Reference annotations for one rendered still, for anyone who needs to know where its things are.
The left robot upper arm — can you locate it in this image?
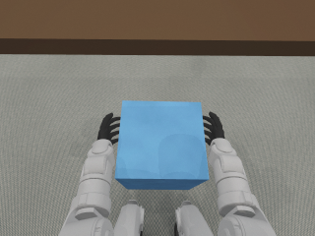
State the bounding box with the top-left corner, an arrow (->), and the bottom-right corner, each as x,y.
59,216 -> 114,236

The carton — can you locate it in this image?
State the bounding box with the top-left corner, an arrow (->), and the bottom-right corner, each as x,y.
114,100 -> 210,190

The left robot thigh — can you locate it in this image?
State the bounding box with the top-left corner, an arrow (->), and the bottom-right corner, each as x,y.
113,204 -> 145,236

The robot right hand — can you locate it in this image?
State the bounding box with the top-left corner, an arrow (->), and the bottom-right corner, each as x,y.
202,111 -> 225,146

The right robot upper arm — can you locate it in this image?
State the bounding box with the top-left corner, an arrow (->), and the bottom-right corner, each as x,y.
218,214 -> 277,236

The right robot thigh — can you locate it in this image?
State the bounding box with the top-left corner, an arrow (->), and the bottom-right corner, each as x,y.
175,205 -> 214,236

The right robot forearm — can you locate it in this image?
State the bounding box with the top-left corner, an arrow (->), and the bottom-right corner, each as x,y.
208,138 -> 271,225

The robot left hand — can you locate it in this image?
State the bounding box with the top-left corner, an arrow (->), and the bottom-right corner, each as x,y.
97,112 -> 121,145

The left robot forearm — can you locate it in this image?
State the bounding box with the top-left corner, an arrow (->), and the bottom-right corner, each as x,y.
58,139 -> 115,236

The robot thigh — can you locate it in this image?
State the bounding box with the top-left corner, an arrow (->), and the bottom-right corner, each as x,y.
113,204 -> 145,236
175,205 -> 214,236

